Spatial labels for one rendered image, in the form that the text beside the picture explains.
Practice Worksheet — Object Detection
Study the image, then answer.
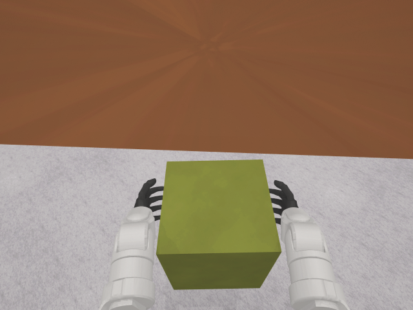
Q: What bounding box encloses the left robot hand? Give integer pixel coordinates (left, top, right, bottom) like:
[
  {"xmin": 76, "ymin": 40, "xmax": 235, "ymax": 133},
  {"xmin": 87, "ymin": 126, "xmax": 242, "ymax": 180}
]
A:
[{"xmin": 134, "ymin": 178, "xmax": 164, "ymax": 221}]

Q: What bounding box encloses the right robot hand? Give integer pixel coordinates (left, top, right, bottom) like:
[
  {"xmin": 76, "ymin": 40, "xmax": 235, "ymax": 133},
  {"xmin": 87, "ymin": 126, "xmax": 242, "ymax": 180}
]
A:
[{"xmin": 269, "ymin": 180, "xmax": 299, "ymax": 224}]

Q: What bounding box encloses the right robot forearm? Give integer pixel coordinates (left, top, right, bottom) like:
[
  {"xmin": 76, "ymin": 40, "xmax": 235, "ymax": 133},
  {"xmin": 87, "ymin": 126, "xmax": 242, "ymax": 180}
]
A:
[{"xmin": 281, "ymin": 207, "xmax": 350, "ymax": 310}]

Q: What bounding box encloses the left robot forearm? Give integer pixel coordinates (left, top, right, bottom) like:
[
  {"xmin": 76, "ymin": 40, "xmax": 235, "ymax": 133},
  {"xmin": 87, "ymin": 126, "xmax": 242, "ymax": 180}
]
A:
[{"xmin": 99, "ymin": 207, "xmax": 156, "ymax": 310}]

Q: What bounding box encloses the carton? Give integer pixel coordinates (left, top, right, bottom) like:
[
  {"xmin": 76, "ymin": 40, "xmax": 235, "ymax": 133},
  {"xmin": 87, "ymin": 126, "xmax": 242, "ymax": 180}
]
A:
[{"xmin": 156, "ymin": 160, "xmax": 281, "ymax": 290}]

